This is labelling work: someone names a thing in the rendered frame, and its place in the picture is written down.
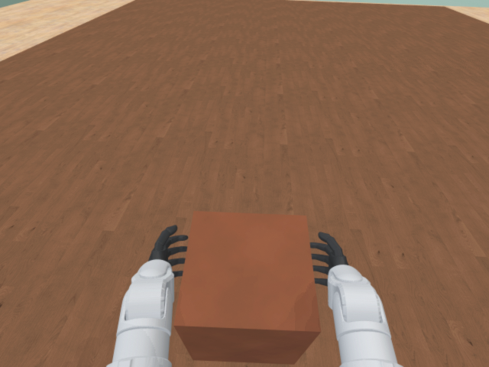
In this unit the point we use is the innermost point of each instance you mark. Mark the left robot forearm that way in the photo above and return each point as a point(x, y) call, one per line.
point(144, 327)

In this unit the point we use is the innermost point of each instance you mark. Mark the robot right hand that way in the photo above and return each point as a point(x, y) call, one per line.
point(335, 256)

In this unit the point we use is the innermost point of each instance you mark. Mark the robot left hand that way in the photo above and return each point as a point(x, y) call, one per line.
point(162, 252)

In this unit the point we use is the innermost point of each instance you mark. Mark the right robot forearm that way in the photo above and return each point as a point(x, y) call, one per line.
point(361, 326)

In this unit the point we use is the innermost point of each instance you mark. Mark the carton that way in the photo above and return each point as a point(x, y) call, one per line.
point(248, 291)

